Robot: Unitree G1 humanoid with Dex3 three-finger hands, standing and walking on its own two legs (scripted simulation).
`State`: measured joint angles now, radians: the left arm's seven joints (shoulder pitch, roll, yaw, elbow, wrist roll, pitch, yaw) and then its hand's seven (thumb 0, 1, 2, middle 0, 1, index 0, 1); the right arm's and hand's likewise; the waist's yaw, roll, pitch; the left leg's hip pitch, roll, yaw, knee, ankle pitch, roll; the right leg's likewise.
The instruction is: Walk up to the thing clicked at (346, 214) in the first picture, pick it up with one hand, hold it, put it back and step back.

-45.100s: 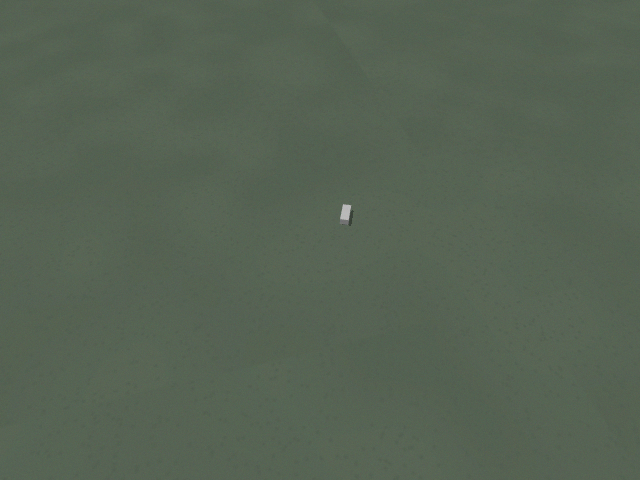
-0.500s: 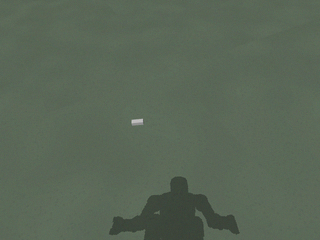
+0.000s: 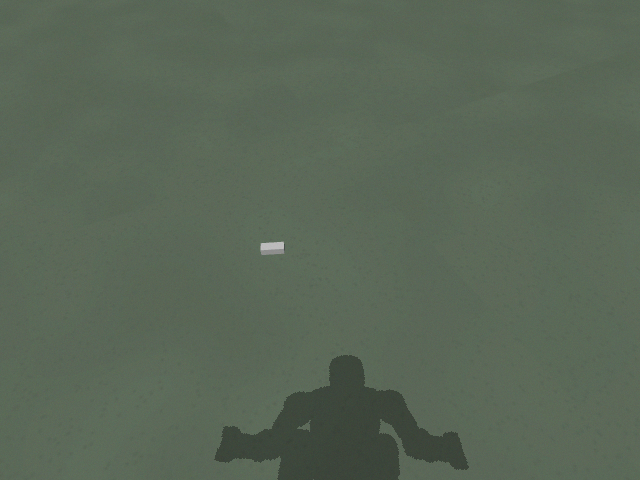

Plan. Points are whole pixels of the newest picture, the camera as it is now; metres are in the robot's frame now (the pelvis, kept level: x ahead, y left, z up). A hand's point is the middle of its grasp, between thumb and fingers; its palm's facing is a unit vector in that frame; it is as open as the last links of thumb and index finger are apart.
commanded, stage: step back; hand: left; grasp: from above
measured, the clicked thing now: (272, 248) +1.07 +0.23 -0.75
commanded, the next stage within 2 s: stand in 0.40 s
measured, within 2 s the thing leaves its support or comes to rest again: neither
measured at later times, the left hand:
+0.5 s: hand out of the picture +0.13 +0.27 -0.14, palm faces -0.01 -0.94 -0.35, open 7.4 cm
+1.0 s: hand out of the picture +0.10 +0.26 -0.14, palm faces -0.04 -0.94 -0.34, open 7.4 cm
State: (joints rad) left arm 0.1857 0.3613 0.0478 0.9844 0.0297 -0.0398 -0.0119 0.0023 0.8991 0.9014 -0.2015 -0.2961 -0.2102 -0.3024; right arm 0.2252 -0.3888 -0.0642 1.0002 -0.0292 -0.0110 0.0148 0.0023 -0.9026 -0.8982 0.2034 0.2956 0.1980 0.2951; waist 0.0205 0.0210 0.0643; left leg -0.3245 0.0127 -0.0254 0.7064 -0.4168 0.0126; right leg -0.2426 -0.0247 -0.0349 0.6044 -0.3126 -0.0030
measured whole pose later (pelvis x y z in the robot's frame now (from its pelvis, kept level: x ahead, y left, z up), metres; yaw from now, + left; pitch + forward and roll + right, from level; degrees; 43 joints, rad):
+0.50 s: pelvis +0.03 +0.01 +0.02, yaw -1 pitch -2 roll +0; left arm 0.08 0.36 0.01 1.09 0.00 -0.02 0.00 0.00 0.90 0.90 -0.20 -0.30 -0.21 -0.30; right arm 0.02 -0.33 -0.02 1.09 -0.01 -0.02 0.01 0.00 -0.90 -0.90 0.20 0.30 0.20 0.30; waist 0.02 0.00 0.07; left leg -0.17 0.01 0.02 0.43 -0.22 0.00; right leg -0.12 -0.03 0.01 0.41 -0.26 0.03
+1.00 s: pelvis +0.02 +0.00 +0.02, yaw -1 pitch -3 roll +0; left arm 0.10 0.35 0.01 1.15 0.01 -0.01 -0.01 0.00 0.90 0.90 -0.20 -0.30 -0.21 -0.30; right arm 0.10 -0.35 -0.01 1.16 -0.01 -0.01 0.01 0.00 -0.90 -0.90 0.20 0.30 0.20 0.30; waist -0.01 0.01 0.05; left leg -0.14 0.03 0.01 0.32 -0.14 -0.02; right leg -0.09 -0.01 0.00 0.32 -0.18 0.01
